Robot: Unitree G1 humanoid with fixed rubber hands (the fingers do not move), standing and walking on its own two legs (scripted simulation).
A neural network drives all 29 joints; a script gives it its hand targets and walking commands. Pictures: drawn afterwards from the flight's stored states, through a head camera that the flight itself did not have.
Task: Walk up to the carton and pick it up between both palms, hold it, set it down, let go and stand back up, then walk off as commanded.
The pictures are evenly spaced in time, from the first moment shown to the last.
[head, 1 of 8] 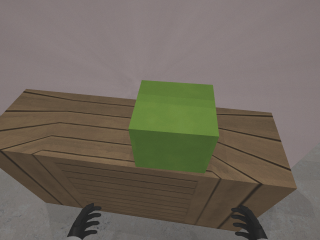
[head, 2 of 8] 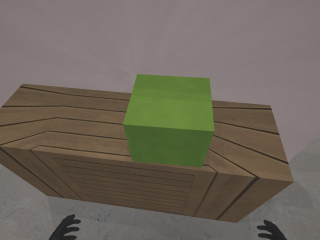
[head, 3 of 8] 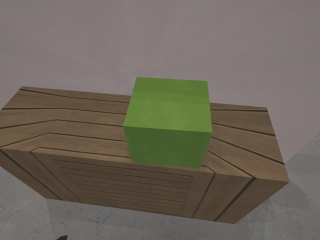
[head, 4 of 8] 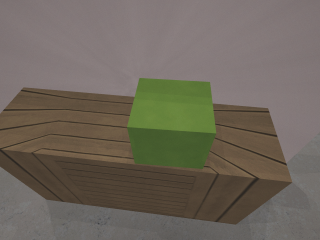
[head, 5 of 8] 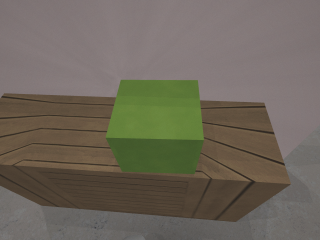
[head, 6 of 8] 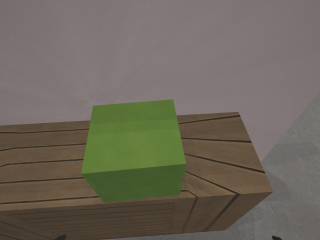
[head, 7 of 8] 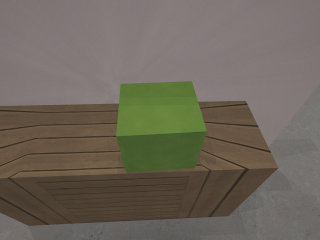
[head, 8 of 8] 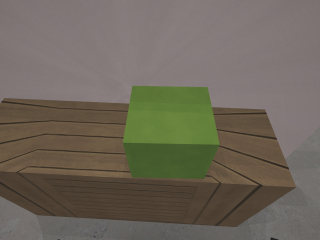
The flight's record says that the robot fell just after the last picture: no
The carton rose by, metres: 0.00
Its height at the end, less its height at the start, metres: +0.00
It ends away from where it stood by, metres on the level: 0.00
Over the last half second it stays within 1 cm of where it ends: yes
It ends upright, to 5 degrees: yes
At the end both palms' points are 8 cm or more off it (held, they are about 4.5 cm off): yes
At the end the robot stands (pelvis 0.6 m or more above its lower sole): yes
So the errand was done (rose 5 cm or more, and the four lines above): no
